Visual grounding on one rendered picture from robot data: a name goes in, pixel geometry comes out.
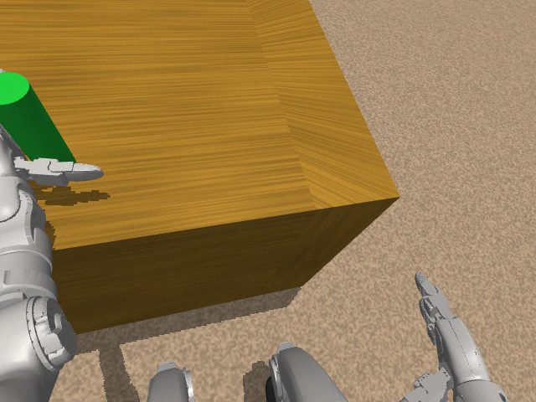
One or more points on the can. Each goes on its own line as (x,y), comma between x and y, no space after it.
(27,122)

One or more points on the right robot arm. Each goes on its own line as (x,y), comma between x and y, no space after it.
(479,391)

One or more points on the left robot hand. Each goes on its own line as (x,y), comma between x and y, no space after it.
(45,171)

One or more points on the left robot arm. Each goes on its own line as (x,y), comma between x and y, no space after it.
(35,338)

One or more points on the right robot hand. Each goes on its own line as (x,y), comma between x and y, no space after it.
(459,357)

